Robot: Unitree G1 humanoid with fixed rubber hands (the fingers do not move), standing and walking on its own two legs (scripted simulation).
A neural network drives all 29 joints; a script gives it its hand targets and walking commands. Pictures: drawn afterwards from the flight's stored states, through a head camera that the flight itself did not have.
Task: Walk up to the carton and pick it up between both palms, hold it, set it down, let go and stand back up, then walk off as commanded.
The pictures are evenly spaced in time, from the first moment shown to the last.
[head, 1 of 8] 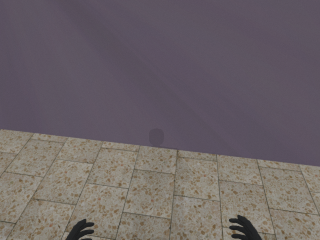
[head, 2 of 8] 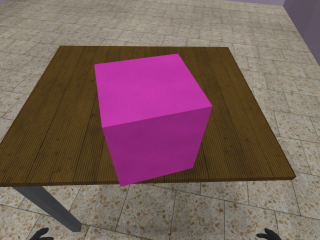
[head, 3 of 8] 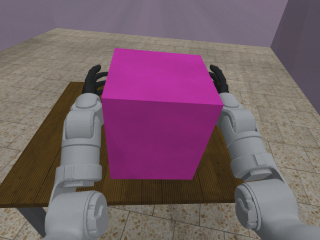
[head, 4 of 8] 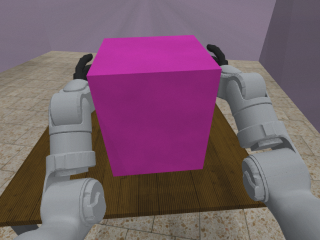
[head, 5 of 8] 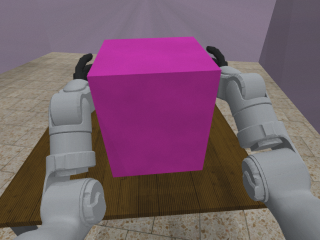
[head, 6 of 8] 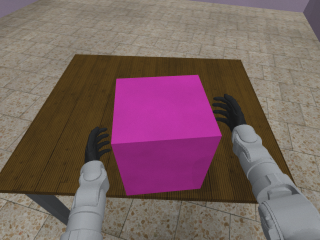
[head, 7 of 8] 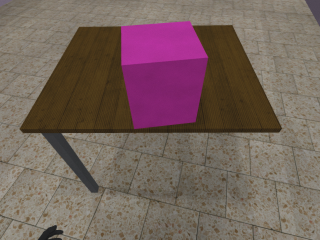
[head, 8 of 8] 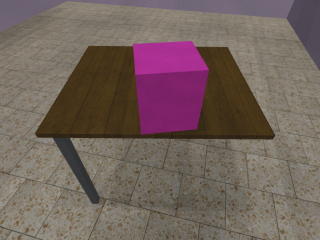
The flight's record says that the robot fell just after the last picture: no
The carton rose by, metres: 0.21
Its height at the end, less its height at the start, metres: +0.00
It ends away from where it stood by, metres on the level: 0.02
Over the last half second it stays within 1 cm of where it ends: yes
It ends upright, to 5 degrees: yes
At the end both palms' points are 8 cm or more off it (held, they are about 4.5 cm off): yes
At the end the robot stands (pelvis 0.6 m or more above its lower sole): yes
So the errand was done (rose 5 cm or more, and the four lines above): yes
